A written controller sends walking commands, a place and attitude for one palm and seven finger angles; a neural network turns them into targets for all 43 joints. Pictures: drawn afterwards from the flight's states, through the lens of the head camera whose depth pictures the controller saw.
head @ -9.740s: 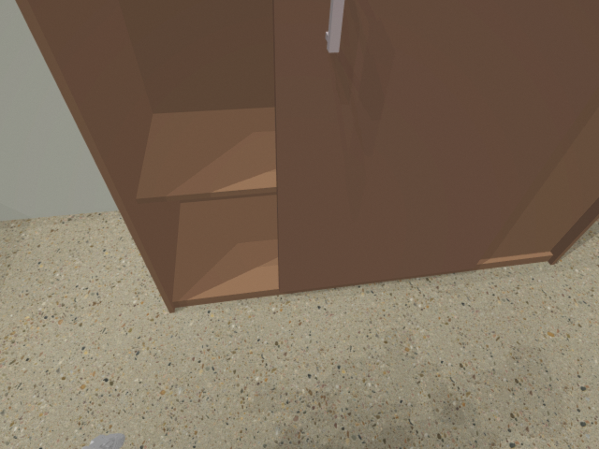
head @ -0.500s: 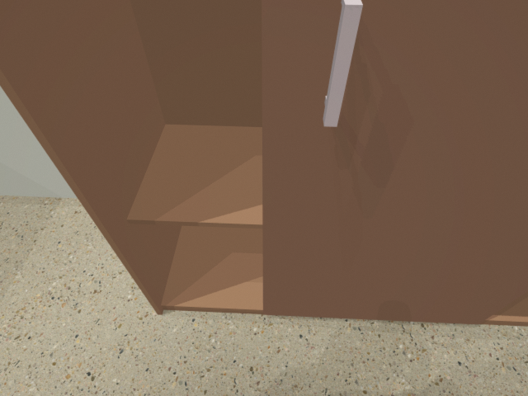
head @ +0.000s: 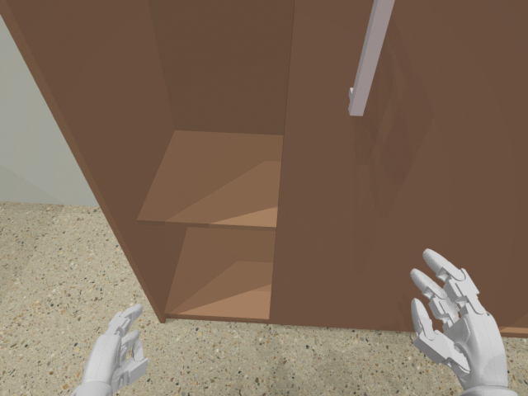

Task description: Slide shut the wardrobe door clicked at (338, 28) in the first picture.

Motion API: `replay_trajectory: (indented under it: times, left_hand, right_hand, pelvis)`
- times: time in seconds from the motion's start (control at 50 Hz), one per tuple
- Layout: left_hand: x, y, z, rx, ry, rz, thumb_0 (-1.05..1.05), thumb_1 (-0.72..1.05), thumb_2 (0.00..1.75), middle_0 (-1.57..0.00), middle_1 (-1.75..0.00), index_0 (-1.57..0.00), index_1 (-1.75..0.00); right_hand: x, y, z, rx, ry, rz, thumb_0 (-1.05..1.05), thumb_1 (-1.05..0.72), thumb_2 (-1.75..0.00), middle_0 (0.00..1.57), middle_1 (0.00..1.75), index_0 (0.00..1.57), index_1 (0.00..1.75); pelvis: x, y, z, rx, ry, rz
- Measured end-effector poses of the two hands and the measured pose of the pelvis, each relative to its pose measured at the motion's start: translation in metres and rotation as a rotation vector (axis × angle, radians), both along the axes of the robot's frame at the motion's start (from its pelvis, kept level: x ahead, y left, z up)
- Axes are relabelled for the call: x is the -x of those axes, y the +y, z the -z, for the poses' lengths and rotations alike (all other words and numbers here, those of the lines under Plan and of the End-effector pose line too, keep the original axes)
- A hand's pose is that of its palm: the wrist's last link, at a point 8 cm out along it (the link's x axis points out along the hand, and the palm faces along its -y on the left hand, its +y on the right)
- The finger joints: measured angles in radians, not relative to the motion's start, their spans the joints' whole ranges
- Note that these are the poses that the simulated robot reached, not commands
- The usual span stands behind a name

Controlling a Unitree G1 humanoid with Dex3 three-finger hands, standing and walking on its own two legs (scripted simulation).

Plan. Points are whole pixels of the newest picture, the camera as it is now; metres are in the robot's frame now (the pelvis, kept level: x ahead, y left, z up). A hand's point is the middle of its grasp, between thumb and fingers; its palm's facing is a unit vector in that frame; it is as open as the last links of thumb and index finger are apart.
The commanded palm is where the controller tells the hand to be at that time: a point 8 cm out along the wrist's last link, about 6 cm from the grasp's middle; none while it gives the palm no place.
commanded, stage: raise the hand with hooked fingers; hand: right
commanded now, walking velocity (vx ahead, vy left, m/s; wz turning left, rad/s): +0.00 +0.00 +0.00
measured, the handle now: (366, 53) +0.50 -0.08 +0.30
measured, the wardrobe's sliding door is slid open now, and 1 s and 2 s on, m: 0.39 0.39 0.39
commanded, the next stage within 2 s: move the hooked fingers beside the handle in 1.78 s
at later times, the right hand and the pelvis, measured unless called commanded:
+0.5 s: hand (487, 303) +0.23 -0.23 +0.13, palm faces +0.01 +0.99 -0.12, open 11.0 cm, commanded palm +0.18 -0.28 +0.14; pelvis +0.02 +0.02 +0.02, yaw -1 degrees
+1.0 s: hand out of the picture +0.25 -0.29 +0.24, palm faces +0.06 +0.98 -0.17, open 13.7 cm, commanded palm +0.21 -0.33 +0.25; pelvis +0.01 -0.01 +0.03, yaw -3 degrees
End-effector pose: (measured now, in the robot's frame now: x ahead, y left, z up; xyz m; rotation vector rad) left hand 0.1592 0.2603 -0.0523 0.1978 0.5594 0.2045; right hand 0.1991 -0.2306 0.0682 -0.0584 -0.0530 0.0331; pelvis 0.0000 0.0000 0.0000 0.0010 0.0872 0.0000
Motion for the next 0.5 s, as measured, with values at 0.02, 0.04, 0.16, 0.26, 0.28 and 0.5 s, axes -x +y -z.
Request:
replay_trajectory:
  times: [0.02,0.04,0.16,0.26,0.28,0.5]
  left_hand:
    - [-0.011,0.003,-0.007,-0.007,-0.04,0.01,0.02,0.91,0.9,-0.2,-0.3,-0.2,-0.3]
    - [-0.021,0.005,-0.014,-0.015,-0.076,0.02,0.02,0.91,0.9,-0.2,-0.3,-0.2,-0.3]
    - [-0.061,0.004,-0.035,-0.061,-0.17,0.101,0.01,0.9,0.9,-0.2,-0.3,-0.19,-0.3]
    - [-0.066,-0.012,-0.018,-0.05,-0.106,0.193,0.01,0.9,0.9,-0.2,-0.3,-0.19,-0.3]
    - [-0.063,-0.015,-0.014,-0.038,-0.087,0.201,0.01,0.9,0.9,-0.2,-0.3,-0.2,-0.3]
    - [-0.018,-0.02,0.004,0.066,0.011,0.098,0.02,0.9,0.9,-0.2,-0.3,-0.2,-0.3]
  right_hand:
    - [0.005,0.0,0.005,0.005,0.016,-0.028,0.01,-0.72,-0.81,0.21,0.43,0.21,0.43]
    - [0.012,-0.001,0.01,0.004,0.046,-0.04,0.01,-0.69,-0.8,0.22,0.45,0.21,0.44]
    - [0.059,-0.025,0.017,-0.014,0.141,0.128,0.01,-0.54,-0.75,0.23,0.54,0.23,0.53]
    - [0.056,-0.031,-0.015,0.03,0.001,0.146,0.01,-0.42,-0.7,0.24,0.61,0.23,0.61]
    - [0.049,-0.03,-0.021,0.038,-0.013,0.122,0.01,-0.4,-0.69,0.24,0.63,0.23,0.62]
    - [-0.012,-0.052,-0.071,0.058,0.024,0.039,0.01,-0.14,-0.58,0.26,0.79,0.25,0.79]
  pelvis:
    - [0.0,0.003,0.003,-0.001,0.003,-0.001]
    - [0.0,0.006,0.005,-0.001,0.005,0.0]
    - [-0.006,0.02,0.007,-0.022,-0.002,0.036]
    - [-0.006,0.027,0.004,-0.041,-0.024,0.075]
    - [-0.006,0.027,0.003,-0.042,-0.028,0.077]
    - [-0.021,0.021,-0.016,-0.02,-0.039,0.024]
